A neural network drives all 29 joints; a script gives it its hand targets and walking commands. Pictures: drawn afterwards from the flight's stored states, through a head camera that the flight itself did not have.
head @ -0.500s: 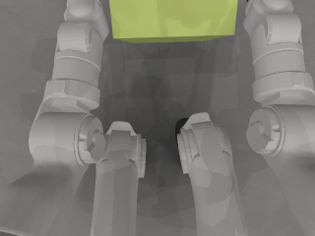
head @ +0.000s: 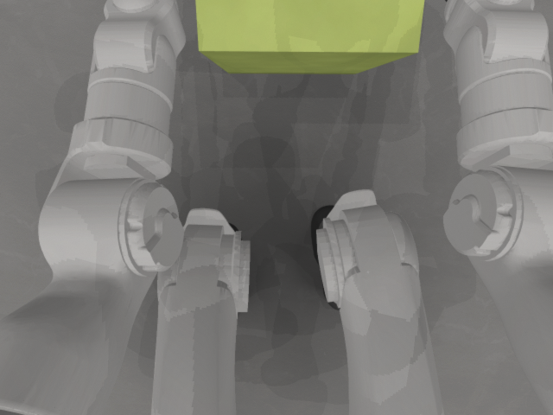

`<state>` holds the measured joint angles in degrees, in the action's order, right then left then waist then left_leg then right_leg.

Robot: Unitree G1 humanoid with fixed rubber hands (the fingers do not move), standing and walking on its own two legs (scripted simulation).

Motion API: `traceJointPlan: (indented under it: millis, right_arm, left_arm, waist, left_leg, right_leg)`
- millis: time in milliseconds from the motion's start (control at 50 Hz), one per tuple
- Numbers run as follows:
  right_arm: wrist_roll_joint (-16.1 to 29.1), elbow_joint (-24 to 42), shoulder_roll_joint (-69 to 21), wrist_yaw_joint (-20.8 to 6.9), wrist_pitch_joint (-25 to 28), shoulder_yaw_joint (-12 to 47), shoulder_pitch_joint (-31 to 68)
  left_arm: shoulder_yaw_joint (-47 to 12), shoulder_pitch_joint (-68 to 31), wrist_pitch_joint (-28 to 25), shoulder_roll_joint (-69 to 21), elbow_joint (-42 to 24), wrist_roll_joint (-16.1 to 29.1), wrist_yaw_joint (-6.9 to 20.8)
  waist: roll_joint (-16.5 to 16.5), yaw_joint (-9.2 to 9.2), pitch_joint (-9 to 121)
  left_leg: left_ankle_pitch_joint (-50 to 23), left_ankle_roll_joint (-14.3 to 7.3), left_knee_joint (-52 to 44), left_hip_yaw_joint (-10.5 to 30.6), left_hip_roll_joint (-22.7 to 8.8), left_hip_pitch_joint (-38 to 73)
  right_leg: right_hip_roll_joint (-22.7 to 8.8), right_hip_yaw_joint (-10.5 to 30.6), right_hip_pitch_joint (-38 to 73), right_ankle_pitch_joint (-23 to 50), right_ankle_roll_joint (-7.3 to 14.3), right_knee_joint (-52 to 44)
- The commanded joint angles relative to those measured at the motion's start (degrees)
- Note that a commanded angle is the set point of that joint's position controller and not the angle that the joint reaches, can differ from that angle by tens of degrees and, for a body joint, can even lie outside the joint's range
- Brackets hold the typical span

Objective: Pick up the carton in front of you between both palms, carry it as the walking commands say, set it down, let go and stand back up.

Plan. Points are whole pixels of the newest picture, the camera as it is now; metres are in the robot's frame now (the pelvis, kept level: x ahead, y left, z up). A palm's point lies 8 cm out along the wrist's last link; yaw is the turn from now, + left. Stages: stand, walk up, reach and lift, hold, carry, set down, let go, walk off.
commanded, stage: set down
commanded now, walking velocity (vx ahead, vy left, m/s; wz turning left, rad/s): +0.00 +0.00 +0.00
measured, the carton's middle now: out of the picture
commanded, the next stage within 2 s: let go in 1.86 s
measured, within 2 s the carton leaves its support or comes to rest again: neither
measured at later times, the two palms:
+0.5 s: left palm out of the picture +0.57 +0.08 -0.17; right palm out of the picture +0.54 -0.23 -0.17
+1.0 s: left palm out of the picture +0.58 +0.11 -0.13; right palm out of the picture +0.55 -0.26 -0.13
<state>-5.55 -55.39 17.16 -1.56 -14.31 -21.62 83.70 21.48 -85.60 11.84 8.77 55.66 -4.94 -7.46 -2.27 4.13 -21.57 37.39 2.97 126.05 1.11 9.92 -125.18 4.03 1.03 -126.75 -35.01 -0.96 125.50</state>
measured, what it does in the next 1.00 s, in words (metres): stands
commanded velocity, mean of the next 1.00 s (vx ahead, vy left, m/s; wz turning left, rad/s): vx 0.00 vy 0.00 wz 0.00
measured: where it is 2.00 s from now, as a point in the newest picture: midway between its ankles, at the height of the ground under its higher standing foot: (278, 282)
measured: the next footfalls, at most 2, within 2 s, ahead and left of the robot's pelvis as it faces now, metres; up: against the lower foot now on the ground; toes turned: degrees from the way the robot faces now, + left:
none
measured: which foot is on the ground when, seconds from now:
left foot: down 0.00-1.00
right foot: down 0.00-1.00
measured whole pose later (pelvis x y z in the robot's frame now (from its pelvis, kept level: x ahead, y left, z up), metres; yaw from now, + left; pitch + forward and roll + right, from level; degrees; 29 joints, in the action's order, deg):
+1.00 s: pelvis -0.01 +0.00 +0.00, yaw -1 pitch +34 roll +2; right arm 11.8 -61.6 26.6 2.6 -7.5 -8.1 87.0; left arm 6.5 -86.0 9.4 19.3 56.5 10.6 -9.0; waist -1.4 3.1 -22.8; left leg 36.7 1.3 126.7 -1.0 5.1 -124.4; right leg 1.6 -0.7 -126.9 -33.3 1.6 126.1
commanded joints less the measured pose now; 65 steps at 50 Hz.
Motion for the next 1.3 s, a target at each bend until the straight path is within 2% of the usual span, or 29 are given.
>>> traceJointPlan:
  millis: [0, 120, 320, 460, 500, 520, 560, 600, 660, 700, 760, 860, 960, 1080, 1180, 1280]
  right_arm:
    - [3.99, 0.08, -45.97, -14.41, 0.74, 16.30, 24.91]
    - [2.05, -2.68, -45.17, -14.39, 0.72, 14.41, 21.80]
    - [-1.31, -5.53, -38.19, -14.28, -0.58, 10.37, 17.83]
    - [-2.20, -7.18, -32.09, -13.17, 0.21, 8.06, 16.91]
    - [-2.48, -7.55, -24.91, -11.50, 1.20, 5.83, 15.32]
    - [-2.73, -7.86, -18.37, -9.92, 2.04, 3.72, 13.43]
    - [-2.55, -7.23, 0.49, -4.57, 4.86, -0.33, 9.72]
    - [1.64, -4.93, 12.30, 0.47, 8.49, 0.57, 13.45]
    - [8.42, -3.28, 17.06, 3.61, 11.57, 4.22, 19.86]
    - [12.02, -3.12, 18.07, 3.95, 12.27, 7.62, 21.40]
    - [16.14, -4.11, 18.79, 3.78, 11.94, 11.39, 21.78]
    - [18.62, -4.28, 18.43, 3.50, 9.91, 13.47, 19.78]
    - [17.01, 2.06, 18.42, 4.46, 7.09, 12.48, 19.80]
    - [12.67, 0.65, 14.51, 3.98, 4.85, 9.24, 16.31]
    - [9.19, -0.06, 12.90, 2.84, 5.29, 6.52, 13.27]
    - [8.30, 2.72, 14.19, 2.18, 4.80, 5.01, 12.41]
  left_arm:
    - [-15.61, -23.04, 0.60, -44.83, 2.07, 2.47, 13.63]
    - [-14.42, -19.85, 0.60, -43.66, 3.95, 0.95, 14.35]
    - [-10.66, -15.11, 2.01, -36.92, 7.13, -1.81, 14.29]
    - [-9.14, -14.45, 1.75, -31.53, 7.18, -3.01, 13.31]
    - [-7.20, -12.76, 1.05, -24.33, 6.45, -3.44, 11.73]
    - [-5.28, -10.97, 0.45, -17.49, 6.02, -3.88, 10.27]
    - [-2.43, -8.08, -1.78, 1.58, 3.41, -3.63, 5.67]
    - [-4.62, -11.94, -4.54, 12.63, 0.20, 0.85, 1.67]
    - [-10.30, -19.55, -7.26, 15.48, -2.80, 8.97, -0.60]
    - [-14.28, -21.39, -7.60, 15.21, -3.72, 13.27, -0.67]
    - [-17.63, -20.58, -6.99, 15.25, -2.51, 17.37, -0.49]
    - [-16.70, -17.52, -5.17, 16.50, -1.74, 17.74, -0.69]
    - [-13.41, -17.43, -2.92, 17.59, -7.61, 14.81, -1.95]
    - [-8.34, -13.43, -1.18, 15.47, -4.10, 10.07, -1.35]
    - [-6.28, -10.58, -1.74, 13.28, -2.72, 7.80, -0.12]
    - [-6.49, -10.56, -1.23, 13.21, -6.27, 7.78, 0.02]
  waist:
    - [-1.47, 0.75, 48.95]
    - [-1.72, 0.70, 44.43]
    - [-1.59, 0.09, 35.71]
    - [-1.17, 0.08, 35.31]
    - [-0.92, 0.14, 36.33]
    - [-0.78, 0.24, 37.17]
    - [-0.27, 0.76, 40.72]
    - [0.07, 0.84, 48.84]
    - [-0.77, 1.90, 60.02]
    - [-1.18, 2.66, 65.50]
    - [-0.01, 3.00, 70.34]
    - [1.71, 1.43, 75.08]
    - [3.05, 0.27, 86.13]
    - [4.68, -1.07, 75.42]
    - [3.91, -0.75, 73.74]
    - [2.52, -0.08, 80.11]
  left_leg:
    - [-15.43, -3.24, -9.45, -3.28, 0.21, 19.03]
    - [-15.70, -3.19, -8.68, -3.07, 0.00, 17.13]
    - [-9.36, -3.27, -8.94, -2.74, -0.53, 15.92]
    - [-9.31, -2.57, -8.40, -2.92, -1.21, 18.98]
    - [-9.86, -1.89, -8.21, -3.40, -1.68, 20.97]
    - [-10.28, -1.45, -8.12, -3.66, -2.02, 22.20]
    - [-11.83, -0.57, -8.10, -4.01, -2.53, 24.31]
    - [-17.62, 0.09, -6.71, -3.13, -3.37, 26.54]
    - [-26.24, 0.19, -4.44, -1.84, -4.66, 28.50]
    - [-29.04, -0.11, -3.51, -1.45, -5.23, 31.09]
    - [-26.90, -0.41, -3.85, -1.82, -5.63, 31.22]
    - [-21.12, -1.03, -6.47, -3.53, -5.62, 29.43]
    - [-19.69, -1.90, -11.34, -5.07, -4.56, 31.51]
    - [-14.82, -2.28, -18.31, -4.90, -4.23, 24.84]
    - [-15.77, -1.91, -23.57, -4.43, -4.21, 25.40]
    - [-18.56, -1.45, -28.38, -4.26, -3.99, 31.75]
  right_leg:
    - [1.79, -1.92, 23.90, 18.59, 1.24, -9.10]
    - [1.91, -1.11, 23.49, 19.48, 1.57, -8.53]
    - [1.46, -0.75, 20.98, 12.29, 2.27, -8.70]
    - [0.88, -1.09, 21.85, 11.27, 1.72, -8.21]
    - [0.44, -1.59, 23.05, 11.64, 1.13, -8.07]
    - [0.05, -1.90, 23.89, 11.93, 0.65, -7.96]
    - [-0.79, -2.41, 25.45, 12.96, -0.32, -8.17]
    - [-1.24, -1.72, 27.84, 18.92, -0.54, -7.29]
    - [-2.03, -0.67, 32.41, 29.06, 0.28, -4.37]
    - [-2.62, -0.59, 34.09, 31.58, 0.84, -3.85]
    - [-3.48, -0.59, 37.59, 31.70, 1.14, -4.25]
    - [-3.41, -0.23, 44.01, 29.48, 1.06, -6.49]
    - [-2.15, -0.96, 51.80, 29.00, 0.99, -11.28]
    - [-1.61, -0.81, 45.11, 23.71, 0.29, -18.42]
    - [-1.45, -1.47, 41.95, 23.77, -0.18, -23.46]
    - [-0.99, -2.31, 44.81, 25.91, -0.13, -28.28]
